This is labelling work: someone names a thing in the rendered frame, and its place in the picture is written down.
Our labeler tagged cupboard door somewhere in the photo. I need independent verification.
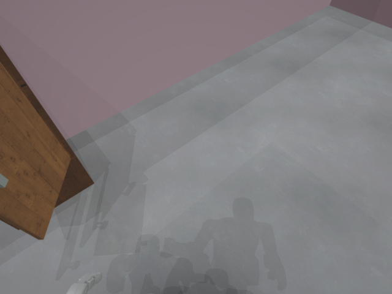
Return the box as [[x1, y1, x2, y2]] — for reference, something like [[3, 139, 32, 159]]
[[0, 62, 71, 239]]

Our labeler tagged left robot hand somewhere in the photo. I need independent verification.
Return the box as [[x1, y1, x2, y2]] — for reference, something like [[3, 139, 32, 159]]
[[66, 272, 102, 294]]

